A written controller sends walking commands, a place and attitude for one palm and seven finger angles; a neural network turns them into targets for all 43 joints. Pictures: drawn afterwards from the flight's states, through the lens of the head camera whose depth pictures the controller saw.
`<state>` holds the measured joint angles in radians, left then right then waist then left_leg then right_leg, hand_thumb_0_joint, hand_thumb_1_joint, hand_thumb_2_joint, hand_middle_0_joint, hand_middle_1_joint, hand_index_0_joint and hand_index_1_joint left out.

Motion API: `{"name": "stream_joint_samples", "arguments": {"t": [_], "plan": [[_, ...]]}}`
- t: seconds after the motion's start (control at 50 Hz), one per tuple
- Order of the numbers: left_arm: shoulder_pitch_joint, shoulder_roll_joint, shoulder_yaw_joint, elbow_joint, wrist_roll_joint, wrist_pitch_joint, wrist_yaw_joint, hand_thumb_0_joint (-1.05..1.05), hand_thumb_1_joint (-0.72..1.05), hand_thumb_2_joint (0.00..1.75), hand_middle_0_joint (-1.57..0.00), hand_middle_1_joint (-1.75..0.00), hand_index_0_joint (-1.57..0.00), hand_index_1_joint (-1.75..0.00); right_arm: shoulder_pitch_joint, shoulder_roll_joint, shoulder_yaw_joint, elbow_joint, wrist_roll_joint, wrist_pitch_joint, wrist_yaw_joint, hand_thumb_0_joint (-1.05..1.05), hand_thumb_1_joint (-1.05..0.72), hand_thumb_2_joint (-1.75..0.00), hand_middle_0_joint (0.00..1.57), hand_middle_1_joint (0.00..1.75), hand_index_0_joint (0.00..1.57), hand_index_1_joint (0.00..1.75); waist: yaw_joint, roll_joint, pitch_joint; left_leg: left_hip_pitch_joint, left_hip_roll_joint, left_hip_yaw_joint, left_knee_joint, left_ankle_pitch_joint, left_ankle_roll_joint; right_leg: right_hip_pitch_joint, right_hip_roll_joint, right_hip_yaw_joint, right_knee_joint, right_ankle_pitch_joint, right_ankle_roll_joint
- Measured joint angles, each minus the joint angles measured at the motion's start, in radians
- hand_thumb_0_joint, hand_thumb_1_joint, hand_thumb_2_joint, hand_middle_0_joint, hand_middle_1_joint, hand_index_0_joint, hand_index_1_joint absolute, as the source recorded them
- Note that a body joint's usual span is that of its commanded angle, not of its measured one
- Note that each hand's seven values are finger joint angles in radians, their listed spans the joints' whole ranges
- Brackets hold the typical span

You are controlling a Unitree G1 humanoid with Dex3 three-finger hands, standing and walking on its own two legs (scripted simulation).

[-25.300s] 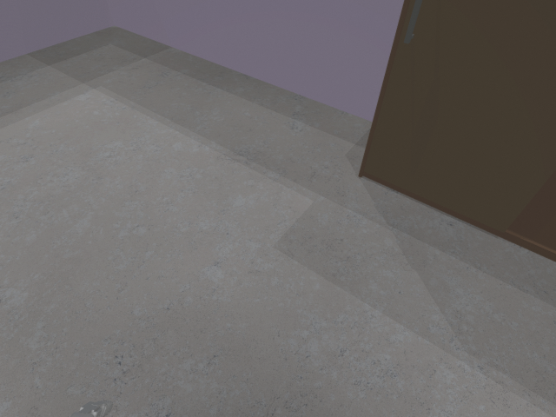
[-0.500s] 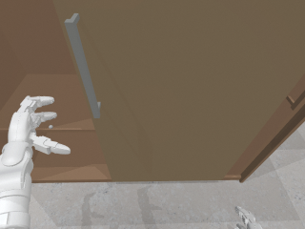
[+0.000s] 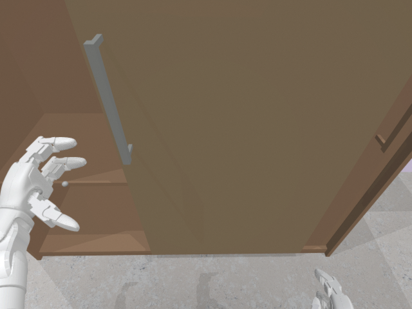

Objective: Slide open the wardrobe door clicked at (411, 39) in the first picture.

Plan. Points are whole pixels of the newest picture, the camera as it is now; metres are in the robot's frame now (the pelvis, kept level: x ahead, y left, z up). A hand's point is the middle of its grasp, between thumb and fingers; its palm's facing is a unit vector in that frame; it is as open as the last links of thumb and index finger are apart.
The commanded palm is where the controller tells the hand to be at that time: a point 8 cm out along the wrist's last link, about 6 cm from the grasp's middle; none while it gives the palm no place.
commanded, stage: draw the hand back to the body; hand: left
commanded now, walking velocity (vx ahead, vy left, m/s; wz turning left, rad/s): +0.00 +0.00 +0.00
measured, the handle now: (114, 108) +0.49 +0.25 +0.15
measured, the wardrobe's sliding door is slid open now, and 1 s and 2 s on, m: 0.55 0.55 0.55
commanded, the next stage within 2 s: step back with the hand held close in 1.38 s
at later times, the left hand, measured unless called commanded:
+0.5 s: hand (41, 204) +0.24 +0.29 +0.14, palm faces +0.39 -0.88 -0.26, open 13.6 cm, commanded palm +0.19 +0.33 +0.15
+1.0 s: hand (28, 195) +0.22 +0.28 +0.18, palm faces +0.44 -0.82 -0.37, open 8.7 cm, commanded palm +0.17 +0.32 +0.19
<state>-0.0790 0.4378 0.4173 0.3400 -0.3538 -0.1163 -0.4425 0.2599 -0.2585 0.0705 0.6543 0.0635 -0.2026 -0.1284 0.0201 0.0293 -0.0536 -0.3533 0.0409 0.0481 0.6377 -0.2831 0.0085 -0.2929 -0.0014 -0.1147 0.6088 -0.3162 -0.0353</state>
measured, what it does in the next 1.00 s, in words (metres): stands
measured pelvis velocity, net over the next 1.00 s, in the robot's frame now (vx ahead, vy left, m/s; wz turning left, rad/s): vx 0.03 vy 0.02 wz -0.02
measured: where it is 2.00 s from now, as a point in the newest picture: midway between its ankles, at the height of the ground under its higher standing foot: outside the picture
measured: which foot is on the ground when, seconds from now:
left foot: down 0.00-1.00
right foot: down 0.00-1.00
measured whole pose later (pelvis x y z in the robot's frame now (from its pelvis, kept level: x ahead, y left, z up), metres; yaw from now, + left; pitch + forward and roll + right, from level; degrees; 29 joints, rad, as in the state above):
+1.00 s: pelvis +0.03 +0.02 +0.02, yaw -1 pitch -5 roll +0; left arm 0.44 0.35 0.33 -0.39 -0.08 -0.05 0.10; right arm 0.21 -0.23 0.03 0.64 -0.01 -0.13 -0.06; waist 0.07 0.05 0.00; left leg -0.10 0.00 0.09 0.41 -0.23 0.04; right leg -0.05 -0.03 -0.07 0.39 -0.25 0.01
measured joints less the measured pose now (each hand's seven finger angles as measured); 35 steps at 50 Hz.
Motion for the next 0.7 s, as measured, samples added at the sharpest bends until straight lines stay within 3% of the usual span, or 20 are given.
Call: {"name": "stream_joint_samples", "arguments": {"t": [0.12,0.32,0.38,0.42,0.48,0.56,0.7], "plan": [[0.095,0.024,0.066,-0.038,-0.040,0.092,-0.009,-0.01,-0.55,0.20,-0.26,-1.15,-0.26,-1.15,0.035,-0.024,-0.025,-0.049,0.010,-0.016,0.019,0.01,-0.90,-0.89,0.20,0.30,0.20,0.30,-0.008,0.015,-0.012,0.009,0.006,0.020,-0.012,0.004,-0.002,-0.005,0.005,0.021,0.001,0.003,0.000],[0.181,-0.047,0.032,-0.219,-0.033,0.080,0.036,-0.01,-0.52,0.22,-0.25,-1.13,-0.25,-1.14,0.027,-0.029,-0.033,-0.026,0.013,-0.067,0.005,0.01,-0.90,-0.89,0.20,0.30,0.20,0.30,0.034,0.014,0.007,0.030,0.000,0.003,-0.011,0.008,0.004,0.032,0.002,0.004,-0.018,0.013,0.006],[0.183,-0.042,-0.019,-0.267,0.084,0.071,0.211,-0.01,-0.47,0.24,-0.25,-1.10,-0.25,-1.10,-0.007,-0.017,-0.033,-0.010,-0.016,-0.067,0.012,0.01,-0.90,-0.89,0.20,0.30,0.20,0.30,0.032,0.017,0.026,0.046,-0.003,-0.003,-0.032,0.021,0.006,0.057,0.001,-0.001,-0.052,0.030,0.009],[0.202,-0.053,-0.040,-0.310,0.134,0.065,0.322,-0.01,-0.42,0.27,-0.25,-1.07,-0.25,-1.07,-0.032,-0.007,-0.030,-0.008,-0.026,-0.062,0.018,0.01,-0.90,-0.89,0.20,0.30,0.20,0.30,0.028,0.015,0.041,0.058,-0.009,0.000,-0.057,0.034,0.011,0.066,-0.003,0.002,-0.073,0.044,0.012],[0.268,-0.078,-0.066,-0.402,0.190,0.056,0.434,-0.01,-0.33,0.31,-0.25,-1.02,-0.25,-1.02,-0.050,0.008,-0.026,-0.010,-0.038,-0.053,0.028,0.01,-0.90,-0.89,0.20,0.30,0.20,0.30,0.030,0.010,0.056,0.086,-0.019,0.014,-0.100,0.051,0.017,0.082,-0.011,0.015,-0.100,0.058,0.018],[0.358,-0.098,-0.098,-0.507,0.234,0.044,0.507,-0.01,-0.20,0.37,-0.24,-0.94,-0.25,-0.95,-0.048,0.024,-0.021,0.000,-0.052,-0.034,0.037,0.01,-0.90,-0.89,0.20,0.30,0.20,0.30,0.043,0.010,0.055,0.130,-0.032,0.026,-0.147,0.060,0.025,0.118,-0.021,0.027,-0.136,0.064,0.028],[0.402,-0.097,-0.091,-0.573,0.270,0.053,0.551,0.00,0.05,0.49,-0.24,-0.80,-0.24,-0.80,-0.046,0.039,-0.019,0.018,-0.061,0.018,0.047,0.01,-0.90,-0.89,0.20,0.30,0.20,0.30,0.063,0.013,0.058,0.200,-0.045,0.032,-0.194,0.057,0.032,0.188,-0.030,0.032,-0.182,0.064,0.039]]}}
